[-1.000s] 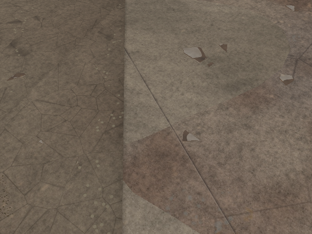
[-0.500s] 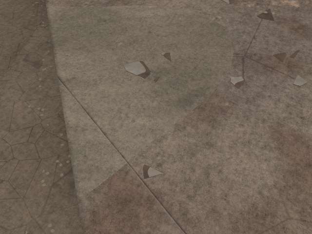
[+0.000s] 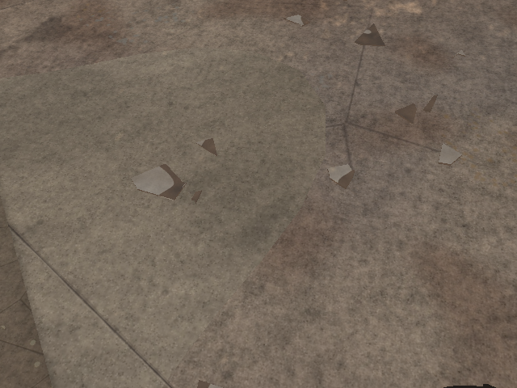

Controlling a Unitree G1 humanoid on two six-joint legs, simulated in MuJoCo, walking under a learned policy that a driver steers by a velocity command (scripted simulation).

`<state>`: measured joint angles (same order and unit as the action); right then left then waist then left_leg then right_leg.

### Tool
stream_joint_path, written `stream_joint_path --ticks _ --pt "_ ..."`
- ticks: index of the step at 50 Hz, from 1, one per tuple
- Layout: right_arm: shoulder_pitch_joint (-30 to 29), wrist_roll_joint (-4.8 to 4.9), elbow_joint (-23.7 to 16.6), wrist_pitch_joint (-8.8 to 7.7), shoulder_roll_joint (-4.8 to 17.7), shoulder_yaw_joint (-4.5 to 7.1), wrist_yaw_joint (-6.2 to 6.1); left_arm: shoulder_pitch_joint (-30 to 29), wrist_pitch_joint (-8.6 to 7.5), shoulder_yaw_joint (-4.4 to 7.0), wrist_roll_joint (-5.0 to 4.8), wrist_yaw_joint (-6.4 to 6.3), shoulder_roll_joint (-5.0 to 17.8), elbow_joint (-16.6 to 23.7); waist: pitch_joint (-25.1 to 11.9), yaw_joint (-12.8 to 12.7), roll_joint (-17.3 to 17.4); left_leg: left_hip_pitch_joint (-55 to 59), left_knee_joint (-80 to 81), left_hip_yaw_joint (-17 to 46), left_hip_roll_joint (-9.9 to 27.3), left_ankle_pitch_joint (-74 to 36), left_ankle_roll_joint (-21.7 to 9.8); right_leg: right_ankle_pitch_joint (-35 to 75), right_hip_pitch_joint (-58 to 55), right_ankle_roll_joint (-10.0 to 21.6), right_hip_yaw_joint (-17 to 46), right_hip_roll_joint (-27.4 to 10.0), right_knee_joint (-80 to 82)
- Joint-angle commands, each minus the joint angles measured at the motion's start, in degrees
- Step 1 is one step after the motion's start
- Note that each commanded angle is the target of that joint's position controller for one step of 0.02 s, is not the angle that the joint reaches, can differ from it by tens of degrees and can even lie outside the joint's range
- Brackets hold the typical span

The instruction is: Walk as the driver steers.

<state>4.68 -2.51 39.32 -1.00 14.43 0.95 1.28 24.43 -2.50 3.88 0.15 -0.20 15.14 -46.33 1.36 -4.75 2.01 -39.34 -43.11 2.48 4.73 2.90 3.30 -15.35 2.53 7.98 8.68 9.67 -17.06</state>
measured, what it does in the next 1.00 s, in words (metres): walks ahead: left foot, then right foot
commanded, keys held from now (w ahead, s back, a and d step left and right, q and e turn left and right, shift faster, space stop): w+e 0.10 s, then w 0.42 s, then w+q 0.48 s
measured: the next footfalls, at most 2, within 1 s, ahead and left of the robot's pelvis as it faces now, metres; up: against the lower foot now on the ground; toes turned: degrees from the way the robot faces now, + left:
left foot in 0.14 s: +0.27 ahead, +0.12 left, +0.00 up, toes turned -8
right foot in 0.64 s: +0.47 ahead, -0.14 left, +0.00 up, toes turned -11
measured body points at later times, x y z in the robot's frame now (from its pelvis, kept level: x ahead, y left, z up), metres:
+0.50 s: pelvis +0.27 +0.02 +0.01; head +0.29 +0.03 +0.45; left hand +0.49 +0.22 -0.10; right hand +0.20 -0.23 -0.12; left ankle +0.23 +0.12 -0.74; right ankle +0.37 -0.14 -0.69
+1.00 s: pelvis +0.51 -0.05 +0.00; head +0.53 -0.06 +0.45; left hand +0.50 +0.22 -0.13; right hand +0.66 -0.30 -0.12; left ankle +0.65 +0.08 -0.68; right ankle +0.43 -0.13 -0.74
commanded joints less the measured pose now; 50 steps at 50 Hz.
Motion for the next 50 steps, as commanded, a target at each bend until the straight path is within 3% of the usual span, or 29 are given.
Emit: stream_joint_path --ticks 1,3,4,5,6,7,8,9,10,11,12,14,17,22,24,27,29,31,32,33,34,35,36,37,38,39,42,47,50 --pt "-9.9 0.5 -7.2 -1.66 4.3 0.52 0.22 4.5 -0.41 2.31 0.52 -0.67 9.5 2.1 0.7 -1.6 -5.3 -2.2 5.2 -1.9 -3.3 -0.5 -0.9 30.7 -4.2 5.2 12.5 -15.7 -0.8" --pt "-8.3 0.79 -7.5 -2.1 5.3 0.65 0.1 2.7 -0.5 2.43 0.66 -1.03 10.3 2.5 0.7 0.0 -6.0 4.0 9.3 -1.1 -4.3 0.7 -2.3 33.0 -3.3 3.9 14.0 -16.3 -2.5" --pt "-4.7 0.93 -6.6 -2.29 6.1 0.94 -0.19 0.5 -0.62 2.46 0.64 -1.06 10.8 3.0 0.1 2.2 -6.4 10.8 11.7 -1.1 -5.3 2.6 -3.3 35.9 -0.9 2.6 13.9 -15.9 -4.4" --pt "0.9 0.99 -4.9 -2.53 7.6 1.6 -0.72 -1.5 -0.87 2.51 0.71 -0.78 11.4 3.4 -2.3 4.7 -6.4 19.6 12.8 -1.7 -7.1 5.1 -4.3 41.8 1.3 1.2 13.5 -14.6 -9.1" --pt "8.9 0.87 -2.8 -3.1 9.1 2.35 -1.4 -2.5 -1.3 2.31 0.35 -0.26 11.3 3.3 -6.5 8.9 -4.0 30.2 16.3 -2.1 -6.8 3.2 -5.8 43.5 3.2 -0.2 10.8 -12.0 -18.4" --pt "17.3 -0.18 -2.0 -3.62 12.0 3.18 -2.43 -1.9 -1.89 1.31 -0.14 0.35 8.2 4.1 -13.6 12.1 -0.3 43.3 17.5 6.6 2.5 11.7 -8.4 31.1 9.4 -1.5 7.8 -9.1 -32.0" --pt "19.7 -1.6 -2.2 -3.32 16.9 4.3 -2.89 5.0 -1.93 0.04 -1.53 0.3 2.3 5.2 -20.2 8.7 12.2 57.5 21.0 32.7 18.9 15.8 -15.4 -10.1 25.9 -3.9 0.7 -0.1 -49.2" --pt "17.7 -0.24 -1.8 -2.61 14.6 4.47 -2.37 6.4 -1.45 0.2 0.52 -0.12 6.6 4.1 -18.8 7.2 10.8 53.2 26.1 45.7 19.9 22.9 -18.3 -14.2 32.4 -3.5 -0.2 -2.4 -55.7" --pt "13.4 0.36 -2.2 -2.51 9.3 3.38 -2.02 2.6 -0.97 0.4 1.33 0.04 7.4 3.2 -9.5 6.3 2.9 44.3 27.9 37.1 17.3 25.8 -17.4 -8.3 33.1 -3.7 -0.2 -5.3 -56.5" --pt "11.0 0.59 -1.7 -2.71 6.1 2.59 -1.57 -1.5 -0.85 0.14 1.73 0.56 6.9 3.8 -4.7 6.2 -1.3 38.0 28.7 28.6 13.9 21.5 -16.0 -4.9 32.2 -4.0 -1.0 -6.9 -53.8" --pt "10.7 0.49 -0.8 -2.99 5.2 2.25 -1.42 -3.2 -0.57 0.02 1.83 1.06 6.2 4.3 -2.5 5.4 0.0 34.5 29.6 22.3 11.0 15.5 -14.4 -3.9 31.3 -4.2 -1.4 -8.2 -51.1" --pt "12.1 0.94 1.2 -3.91 5.2 2.18 -1.19 -3.0 0.41 -0.37 2.32 1.85 5.2 4.2 -1.7 4.3 3.6 30.8 31.0 15.1 7.9 5.8 -13.4 -3.5 28.8 -4.9 -2.0 -9.0 -48.3" --pt "14.7 1.62 3.4 -5.31 6.2 2.5 -0.51 -5.3 0.84 -0.79 2.58 2.28 4.5 4.9 -1.8 3.8 3.5 31.1 32.6 10.8 7.8 -1.5 -14.8 -1.3 31.0 -5.6 -2.7 -9.5 -45.4" --pt "17.4 1.97 5.9 -4.87 6.4 2.61 -0.11 -17.5 0.41 -2.46 2.23 3.07 2.3 8.7 1.3 5.9 2.9 30.0 36.4 3.8 5.3 -0.9 -14.2 9.4 32.6 -7.3 -8.1 -13.3 -29.7" --pt "19.5 1.99 7.0 -4.72 7.1 2.83 -0.01 -21.5 0.17 -3.04 1.8 3.19 1.6 9.6 1.6 7.2 3.0 30.1 35.9 2.1 4.9 -3.3 -13.7 11.5 29.7 -7.3 -10.1 -13.1 -23.5" --pt "22.6 1.87 8.7 -4.3 8.1 3.02 -0.03 -24.8 -0.19 -3.02 1.51 2.8 2.4 10.8 1.7 8.4 2.8 33.1 33.1 2.8 6.6 -8.1 -13.2 10.3 26.6 -6.4 -11.6 -12.2 -18.5" --pt "22.9 1.68 9.5 -3.72 9.2 3.23 -0.33 -24.6 -0.57 -2.73 1.54 2.36 3.1 11.0 1.7 7.6 2.8 35.2 29.7 4.4 7.9 -12.3 -12.8 6.9 24.1 -5.4 -11.7 -11.0 -15.8" --pt "22.1 1.94 10.0 -3.24 9.7 3.27 -0.64 -16.2 -1.47 -1.99 2.16 1.54 4.2 8.4 -1.6 3.3 1.1 34.4 19.5 3.3 5.9 -20.4 -11.3 6.0 12.0 -3.9 -12.0 -8.7 -9.1" --pt "22.1 2.25 9.7 -3.39 8.3 2.81 -0.64 -7.5 -2.19 -0.9 3.24 0.73 6.8 5.7 -7.4 -0.1 -1.7 28.9 8.5 1.2 2.8 -17.0 -10.0 5.6 -1.2 -2.3 -8.3 -12.0 -8.3" --pt "21.7 3.27 6.4 -3.73 3.6 1.54 -0.48 1.2 -2.51 0.41 4.6 -0.23 12.4 5.4 -16.4 -3.3 -10.5 15.1 -9.6 -2.5 -2.4 3.7 -7.8 -2.3 -17.0 1.4 10.3 -28.7 -5.7" --pt "25.2 3.13 6.0 -3.27 3.4 1.76 -1.01 1.7 -1.46 1.41 3.27 -0.36 15.2 4.8 -18.0 -1.5 -17.0 3.5 -20.8 -3.2 -7.9 28.4 -7.4 -4.4 -18.2 5.5 26.9 -37.0 0.9" --pt "21.8 1.86 7.1 -2.3 7.2 2.91 -1.37 -1.6 -1.11 0.42 2.05 -0.21 10.3 4.9 -10.5 -0.4 -8.7 0.8 -24.8 0.7 -4.4 24.9 -8.0 -7.5 -11.8 4.8 22.4 -33.9 1.4" --pt "19.4 1.95 6.9 -2.22 5.8 2.82 -0.86 -5.7 -1.44 -0.56 1.55 0.0 6.6 5.1 -4.5 1.4 -7.1 1.0 -23.5 1.1 -2.5 20.1 -7.9 -4.3 -5.2 3.4 14.3 -30.8 3.3" --pt "18.6 2.02 7.2 -1.88 4.7 2.74 -0.5 -8.1 -1.82 -1.07 1.45 0.17 4.5 5.1 -2.1 2.8 -7.1 3.0 -21.5 0.7 -1.2 17.2 -7.5 -0.2 -0.8 1.6 8.1 -28.0 5.4" --pt "18.6 1.34 7.6 -1.2 4.6 2.97 -0.08 -8.8 -2.2 -1.35 1.27 0.03 3.4 4.7 -0.5 4.0 -8.4 4.5 -20.4 0.3 -0.5 15.8 -7.0 3.5 2.2 0.4 3.7 -26.1 6.7" --pt "19.1 0.87 8.0 -0.5 4.0 3.0 0.38 -9.1 -2.63 -1.4 1.17 -0.1 3.0 4.3 -0.1 4.9 -8.6 5.6 -20.7 0.0 -0.3 14.3 -6.4 7.2 3.8 -0.1 0.3 -24.8 7.5" --pt "15.5 0.78 6.6 0.46 2.7 3.12 1.28 -7.3 -3.9 -0.81 0.67 -0.21 3.9 2.7 0.3 5.9 -6.8 2.5 -20.8 -0.5 0.0 9.3 -5.5 16.3 3.3 0.4 -5.8 -24.5 8.8" --pt "5.6 0.69 3.2 0.56 1.5 2.51 2.24 -4.5 -3.89 -0.58 0.89 -0.32 3.6 0.0 2.8 4.6 -6.2 -1.3 -10.1 -2.4 0.4 -0.5 -4.8 20.8 2.2 0.4 -14.3 -23.1 9.3" --pt "-0.7 0.53 0.8 0.41 1.0 1.77 3.0 -2.6 -3.76 -0.15 0.9 -0.57 5.1 -1.4 4.1 3.1 -6.2 1.9 -0.4 -5.9 -0.2 -3.7 -6.1 23.2 1.0 -0.1 -17.7 -23.7 9.1"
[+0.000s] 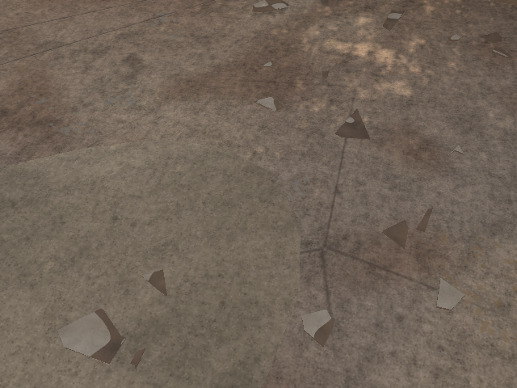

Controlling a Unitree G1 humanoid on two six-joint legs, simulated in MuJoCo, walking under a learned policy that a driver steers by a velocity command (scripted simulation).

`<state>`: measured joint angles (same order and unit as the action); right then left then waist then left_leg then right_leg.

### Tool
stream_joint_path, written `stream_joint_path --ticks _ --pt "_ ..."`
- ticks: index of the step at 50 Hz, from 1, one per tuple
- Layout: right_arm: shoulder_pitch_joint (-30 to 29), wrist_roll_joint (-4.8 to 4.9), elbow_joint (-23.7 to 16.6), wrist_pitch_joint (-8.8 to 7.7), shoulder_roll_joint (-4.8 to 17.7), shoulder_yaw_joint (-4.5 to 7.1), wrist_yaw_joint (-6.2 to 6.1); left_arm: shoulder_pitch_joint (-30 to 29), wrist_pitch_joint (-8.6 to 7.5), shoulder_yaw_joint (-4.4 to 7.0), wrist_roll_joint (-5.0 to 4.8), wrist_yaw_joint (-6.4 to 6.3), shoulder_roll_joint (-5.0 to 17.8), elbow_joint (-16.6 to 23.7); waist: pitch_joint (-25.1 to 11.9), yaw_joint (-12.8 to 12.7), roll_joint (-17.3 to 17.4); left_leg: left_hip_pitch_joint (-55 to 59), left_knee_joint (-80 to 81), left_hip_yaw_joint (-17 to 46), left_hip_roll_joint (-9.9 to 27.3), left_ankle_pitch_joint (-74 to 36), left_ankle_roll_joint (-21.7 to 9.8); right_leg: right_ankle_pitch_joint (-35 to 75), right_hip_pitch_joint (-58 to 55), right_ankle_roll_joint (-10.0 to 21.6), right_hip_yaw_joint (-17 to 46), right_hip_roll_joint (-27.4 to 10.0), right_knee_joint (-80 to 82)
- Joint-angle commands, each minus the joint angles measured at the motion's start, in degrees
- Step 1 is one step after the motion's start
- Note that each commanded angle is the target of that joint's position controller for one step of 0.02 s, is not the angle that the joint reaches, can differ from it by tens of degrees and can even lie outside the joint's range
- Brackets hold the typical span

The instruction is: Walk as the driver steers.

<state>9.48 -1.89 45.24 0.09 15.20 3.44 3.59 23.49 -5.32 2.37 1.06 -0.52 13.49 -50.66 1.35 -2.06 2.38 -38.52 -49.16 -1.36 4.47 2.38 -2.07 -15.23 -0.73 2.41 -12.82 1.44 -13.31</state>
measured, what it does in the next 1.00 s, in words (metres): walks ahead, turning left: left foot, then right foot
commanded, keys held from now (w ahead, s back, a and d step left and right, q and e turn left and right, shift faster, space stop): w+q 0.56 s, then w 0.34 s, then no key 0.10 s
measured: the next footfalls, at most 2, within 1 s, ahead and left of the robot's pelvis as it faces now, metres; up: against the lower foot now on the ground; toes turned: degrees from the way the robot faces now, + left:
left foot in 0.16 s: +0.24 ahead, +0.10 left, +0.00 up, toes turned +11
right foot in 0.70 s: +0.59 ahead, +0.03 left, +0.00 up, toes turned +24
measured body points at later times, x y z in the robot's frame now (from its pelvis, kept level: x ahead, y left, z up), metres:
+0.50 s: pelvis +0.27 +0.06 +0.00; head +0.29 +0.08 +0.45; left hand +0.36 +0.35 -0.11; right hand +0.36 -0.21 -0.12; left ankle +0.21 +0.09 -0.74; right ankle +0.45 -0.08 -0.68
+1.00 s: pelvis +0.54 +0.10 +0.00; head +0.57 +0.10 +0.45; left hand +0.43 +0.34 -0.12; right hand +0.77 -0.07 -0.12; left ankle +0.54 +0.26 -0.68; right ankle +0.56 +0.02 -0.74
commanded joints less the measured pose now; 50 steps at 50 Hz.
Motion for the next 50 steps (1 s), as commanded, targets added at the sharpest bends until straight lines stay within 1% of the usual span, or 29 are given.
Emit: stream_joint_path --ticks 1,3,5,7,8,9,10,11,12,13,15,17,19,23,28,30,32,34,35,36,37,38,39,40,42,43,45,47,50 --pt "-7.0 -0.19 -5.7 -0.67 0.4 -0.81 0.85 -0.7 -0.78 1.51 0.01 -0.38 7.3 2.4 4.4 0.0 -6.3 1.6 7.7 -3.0 -0.2 -2.3 -1.4 24.7 2.7 5.3 3.0 -16.0 4.9" --pt "-8.7 -0.37 -6.8 -0.67 1.0 -0.77 0.88 0.8 -0.21 1.74 0.07 -0.63 8.0 1.3 4.6 -0.3 -6.0 2.6 10.8 -4.9 -1.3 1.0 -3.2 30.7 -1.3 4.7 1.4 -16.8 2.3" --pt "-7.5 -0.52 -6.9 -0.57 1.8 -0.4 0.44 0.8 0.46 2.01 0.2 -0.98 9.5 0.7 2.8 0.8 -7.0 7.0 12.6 -7.3 -4.5 6.6 -5.4 47.4 -4.6 3.9 -0.6 -17.1 -4.3" --pt "0.3 -0.63 -5.1 -0.89 3.6 0.63 -0.3 0.5 1.57 2.51 0.38 -1.22 11.5 0.4 -2.4 4.4 -7.9 16.4 14.4 -8.3 -8.9 12.8 -8.2 58.9 -5.4 3.5 -1.8 -17.1 -18.8" --pt "8.9 -1.06 -2.3 -1.44 5.3 1.68 -1.0 -0.1 2.04 2.51 0.21 -1.14 11.8 0.8 -7.5 8.4 -5.7 28.4 19.0 -7.0 -10.4 11.0 -10.1 52.4 -0.4 2.3 -2.7 -16.0 -31.7" --pt "16.6 -1.48 -0.5 -1.56 10.7 3.45 -2.01 0.5 1.92 1.8 0.45 -0.92 9.3 2.6 -13.5 10.8 0.4 42.9 20.9 7.7 0.3 17.5 -13.1 29.5 12.7 0.6 -2.6 -14.0 -49.1" --pt "12.8 0.19 -2.0 -0.96 16.6 4.85 -2.39 0.3 1.46 1.2 -0.39 0.25 4.9 7.1 -17.6 6.5 13.8 57.3 29.4 41.4 14.8 16.9 -22.4 -15.4 37.7 -3.2 3.4 -0.1 -69.9" --pt "13.9 1.26 -2.6 -0.25 15.4 4.74 -2.69 -7.1 0.79 1.71 0.35 0.46 9.1 8.6 -15.4 9.7 2.4 55.8 33.2 40.7 14.7 11.7 -21.6 -11.9 44.5 -2.8 13.8 -2.3 -71.1" --pt "11.3 1.4 -1.8 -0.31 12.9 4.03 -3.26 -9.3 0.05 1.24 -0.47 0.69 7.7 9.3 -8.3 7.8 -0.1 49.2 33.0 32.2 13.8 5.9 -20.3 -6.5 45.4 -2.3 14.4 -5.1 -68.0" --pt "9.4 1.45 -1.2 -0.67 9.8 3.19 -3.38 -8.0 -0.35 1.04 -0.51 0.52 7.2 8.4 -3.3 4.6 -3.7 40.5 33.7 26.7 11.0 -2.1 -17.6 -3.9 41.5 -2.2 14.3 -7.1 -61.5" --pt "5.6 1.76 -1.7 -1.64 7.1 2.23 -3.56 -5.9 1.51 0.96 1.34 0.57 6.7 7.7 -1.9 0.9 -3.2 32.0 34.9 19.3 5.7 -8.7 -14.9 -3.5 34.4 -3.2 14.9 -8.6 -55.3" --pt "6.4 2.03 -1.5 -2.79 7.3 2.12 -3.18 -5.4 3.29 0.93 1.94 0.95 6.0 7.8 -2.4 0.1 -2.5 29.6 35.8 17.1 3.6 -11.8 -15.0 -3.0 32.9 -4.3 13.9 -8.2 -52.1" --pt "8.2 1.87 -1.1 -3.18 8.7 2.49 -3.02 -8.4 3.93 0.78 1.77 1.21 5.4 9.0 -1.3 0.6 -1.8 28.2 37.2 16.4 2.3 -9.6 -14.6 0.7 34.7 -5.2 13.2 -8.1 -47.6" --pt "13.0 1.9 -0.1 -3.14 8.8 2.58 -3.06 -18.3 3.94 0.64 1.46 1.36 5.5 12.0 1.1 4.2 0.1 31.1 37.8 17.7 1.1 -6.4 -12.4 9.9 39.9 -6.1 13.3 -7.4 -36.4" --pt "17.7 1.39 0.6 -3.01 9.4 2.71 -3.61 -26.7 3.14 0.05 0.88 1.9 5.5 14.9 1.2 7.5 1.1 37.4 33.9 20.0 1.6 -11.9 -11.6 13.7 40.4 -5.4 13.5 -4.5 -26.4" --pt "18.3 1.08 0.8 -3.08 9.4 2.6 -4.01 -27.8 2.6 -0.16 0.7 2.07 5.6 15.6 1.2 7.7 1.7 39.2 32.4 20.5 2.6 -15.2 -10.9 13.4 38.2 -4.3 13.1 -3.6 -22.7" --pt "16.8 1.01 0.7 -3.33 9.7 2.46 -4.42 -24.8 2.11 0.06 0.67 2.01 6.4 15.1 1.1 5.7 2.3 38.3 31.0 20.9 3.6 -17.9 -9.0 11.7 30.8 -2.3 13.2 -2.8 -18.7" --pt "14.9 0.97 0.9 -3.77 10.4 2.4 -4.31 -14.9 1.5 1.11 0.73 1.21 8.4 11.8 -2.5 1.1 1.7 36.9 22.0 19.1 2.0 -29.6 -6.9 7.5 16.9 0.1 11.5 0.3 -15.4" --pt "14.7 1.12 1.2 -4.06 9.7 2.09 -3.96 -7.2 0.8 1.81 1.13 0.53 10.0 9.8 -6.9 -2.7 -0.8 33.6 11.1 16.0 -1.2 -27.7 -5.7 7.9 6.2 1.8 13.0 -1.8 -13.0" --pt "15.9 1.27 -0.4 -4.43 5.6 0.88 -3.72 2.0 0.47 2.59 2.24 -0.41 14.1 9.4 -15.4 -5.5 -7.1 25.9 -5.7 12.5 -4.5 -9.7 -4.5 -2.7 -6.3 4.8 28.5 -15.5 -11.9" --pt "24.6 2.8 -0.4 -4.21 2.9 0.57 -3.56 1.6 1.15 3.96 2.33 -0.12 19.0 8.1 -18.1 -0.2 -21.6 9.3 -19.6 7.7 -14.2 27.9 -2.4 -5.5 -14.4 12.3 56.5 -26.5 -3.0" --pt "21.1 0.64 1.2 -3.59 7.2 0.89 -4.07 -2.9 1.75 3.06 0.68 0.46 13.2 8.8 -10.3 0.6 -9.9 4.0 -23.4 10.3 -9.5 24.6 -3.1 -12.2 -7.7 11.7 56.4 -24.4 -1.5" --pt "15.6 0.48 0.5 -3.55 7.3 0.97 -3.52 -7.1 1.7 2.11 0.17 0.74 9.1 9.3 -3.9 0.8 -4.6 4.4 -22.0 10.0 -7.7 19.3 -3.0 -9.5 -0.5 10.6 46.2 -21.6 -1.1" --pt "12.8 0.51 -0.2 -3.6 6.4 0.63 -3.15 -8.8 1.49 1.57 0.53 0.93 7.2 8.9 -1.5 1.3 -3.1 5.4 -19.5 9.4 -6.0 16.7 -2.7 -2.1 3.7 9.4 39.0 -18.6 -0.1" --pt "12.2 -0.26 -0.2 -2.74 5.4 0.32 -2.37 -8.1 0.77 1.1 0.28 0.77 6.2 7.0 -0.8 2.7 -7.2 8.1 -15.6 8.0 -4.2 15.5 -1.8 8.3 7.4 7.6 30.0 -14.4 1.2" --pt "12.4 -0.4 0.0 -2.37 5.0 0.18 -2.13 -6.7 0.2 1.09 0.02 0.96 6.3 6.1 -1.3 2.9 -7.9 8.8 -15.0 7.4 -4.4 15.2 -1.5 13.0 7.6 7.8 28.1 -13.9 1.5" --pt "10.8 -0.61 -0.3 -1.97 4.4 -0.09 -1.81 -4.7 -0.63 1.24 -0.52 1.25 6.9 4.5 -1.2 3.3 -7.7 6.7 -13.3 6.1 -3.8 14.0 -0.7 17.3 7.0 8.8 25.3 -13.6 2.7" --pt "6.9 -0.67 -1.3 -1.85 3.5 -0.58 -1.77 -3.7 -0.81 1.15 -0.66 1.24 6.9 3.3 0.9 3.1 -7.0 4.2 -9.2 3.8 -2.6 11.4 0.6 30.1 7.1 9.4 21.7 -13.5 3.2" --pt "1.6 -0.11 -2.3 -2.23 1.0 -1.98 -1.85 -3.1 -0.31 0.63 -0.64 1.31 6.3 1.7 0.2 2.4 -7.8 8.8 2.6 -0.3 -2.9 5.9 1.9 46.8 8.4 7.6 14.1 -9.9 0.7"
